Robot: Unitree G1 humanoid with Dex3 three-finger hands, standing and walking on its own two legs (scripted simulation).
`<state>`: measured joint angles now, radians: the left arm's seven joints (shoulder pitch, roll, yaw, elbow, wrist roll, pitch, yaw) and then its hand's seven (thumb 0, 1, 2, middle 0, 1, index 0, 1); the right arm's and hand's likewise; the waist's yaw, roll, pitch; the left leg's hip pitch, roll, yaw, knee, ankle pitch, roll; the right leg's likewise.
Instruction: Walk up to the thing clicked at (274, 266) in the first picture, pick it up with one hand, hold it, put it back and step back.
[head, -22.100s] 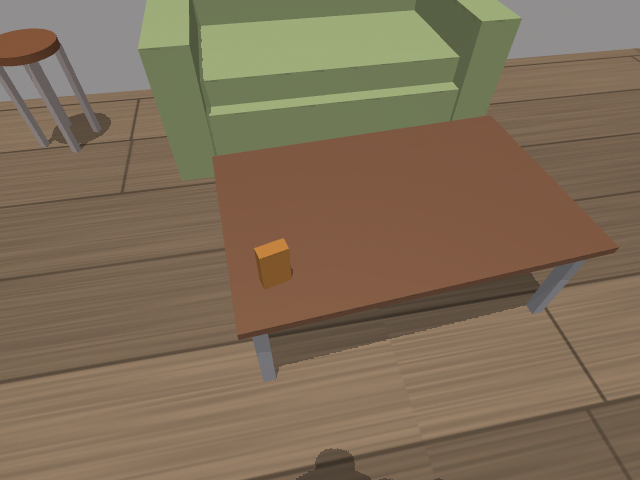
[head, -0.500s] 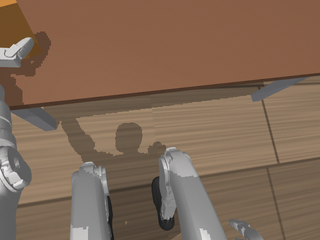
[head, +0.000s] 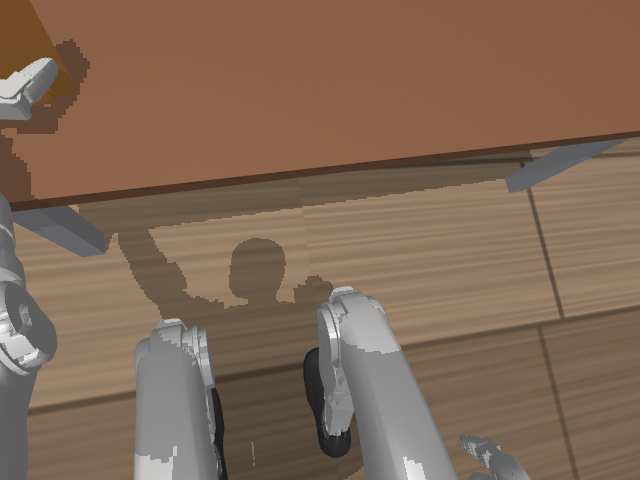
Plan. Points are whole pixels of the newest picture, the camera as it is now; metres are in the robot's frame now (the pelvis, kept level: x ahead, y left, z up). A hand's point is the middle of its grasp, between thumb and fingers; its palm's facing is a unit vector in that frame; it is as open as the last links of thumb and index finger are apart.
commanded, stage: loosen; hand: left
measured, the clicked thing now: (0, 44) +0.57 +0.24 +0.02
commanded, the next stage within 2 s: open in 0.02 s
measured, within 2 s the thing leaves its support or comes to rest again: neither
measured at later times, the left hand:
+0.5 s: hand out of the picture +0.57 +0.25 +0.01, palm faces +0.25 -0.97 -0.01, open 13.3 cm
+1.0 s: hand out of the picture +0.58 +0.30 +0.16, palm faces +0.26 -0.96 -0.05, open 17.3 cm
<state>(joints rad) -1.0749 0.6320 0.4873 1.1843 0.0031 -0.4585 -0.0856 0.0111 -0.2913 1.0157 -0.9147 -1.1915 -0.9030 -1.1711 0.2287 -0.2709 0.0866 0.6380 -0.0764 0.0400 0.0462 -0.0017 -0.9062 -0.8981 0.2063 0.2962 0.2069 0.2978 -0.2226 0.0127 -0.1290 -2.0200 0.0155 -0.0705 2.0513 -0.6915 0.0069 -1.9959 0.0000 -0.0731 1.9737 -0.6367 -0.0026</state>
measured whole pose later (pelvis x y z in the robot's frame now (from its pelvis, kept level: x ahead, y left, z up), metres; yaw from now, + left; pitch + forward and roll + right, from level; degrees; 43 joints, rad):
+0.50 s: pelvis +0.00 +0.00 +0.00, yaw +0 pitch +38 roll -6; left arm -1.08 0.63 0.49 1.17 -0.01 -0.44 -0.08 0.00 -0.36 0.29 -0.57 -0.46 -0.59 -0.45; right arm 0.24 -0.27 0.09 0.64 -0.07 0.04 0.04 0.00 -0.92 -0.89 0.21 0.30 0.21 0.30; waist -0.23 0.01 -0.13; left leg -2.03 0.02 -0.07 2.06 -0.69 0.01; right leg -2.00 0.00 -0.07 1.98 -0.63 0.00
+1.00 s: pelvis +0.01 +0.01 +0.09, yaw +0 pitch +35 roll -6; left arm -1.13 0.78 0.48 1.18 -0.03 -0.26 -0.18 -0.01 -0.55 0.07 -0.09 -0.09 -0.11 -0.07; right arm 0.27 -0.27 0.10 0.63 -0.02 0.04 -0.01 0.00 -0.89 -0.89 0.21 0.30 0.21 0.30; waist -0.21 0.03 -0.14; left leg -1.73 0.03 -0.08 1.77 -0.65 0.01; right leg -1.69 0.02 -0.08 1.67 -0.58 0.00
